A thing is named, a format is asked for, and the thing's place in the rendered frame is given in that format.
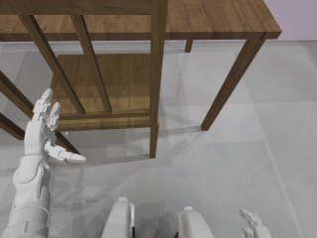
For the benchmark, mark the right robot hand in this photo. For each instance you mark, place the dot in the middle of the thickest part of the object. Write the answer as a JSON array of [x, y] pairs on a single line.
[[259, 231]]

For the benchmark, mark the chair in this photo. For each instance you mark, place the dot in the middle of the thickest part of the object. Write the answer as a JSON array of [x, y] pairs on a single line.
[[95, 91]]

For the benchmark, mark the left robot hand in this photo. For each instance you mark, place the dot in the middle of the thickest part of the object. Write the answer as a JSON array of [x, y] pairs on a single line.
[[41, 128]]

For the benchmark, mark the table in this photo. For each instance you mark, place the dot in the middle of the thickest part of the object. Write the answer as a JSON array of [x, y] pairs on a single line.
[[186, 20]]

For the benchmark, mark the robot right thigh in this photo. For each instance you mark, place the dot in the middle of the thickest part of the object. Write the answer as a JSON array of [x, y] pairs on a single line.
[[191, 224]]

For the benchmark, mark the robot thigh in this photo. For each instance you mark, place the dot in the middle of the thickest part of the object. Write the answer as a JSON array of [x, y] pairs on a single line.
[[120, 221], [191, 224]]

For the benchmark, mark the robot left thigh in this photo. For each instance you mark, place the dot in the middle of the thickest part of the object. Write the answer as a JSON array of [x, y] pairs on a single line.
[[120, 221]]

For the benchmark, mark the left robot forearm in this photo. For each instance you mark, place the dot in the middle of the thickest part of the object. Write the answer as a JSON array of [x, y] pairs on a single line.
[[30, 210]]

